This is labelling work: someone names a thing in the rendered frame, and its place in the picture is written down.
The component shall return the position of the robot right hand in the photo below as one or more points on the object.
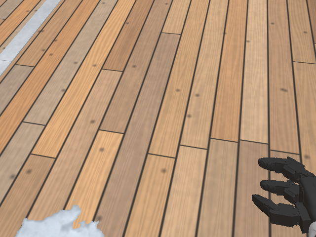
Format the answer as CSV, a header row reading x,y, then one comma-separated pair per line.
x,y
303,195

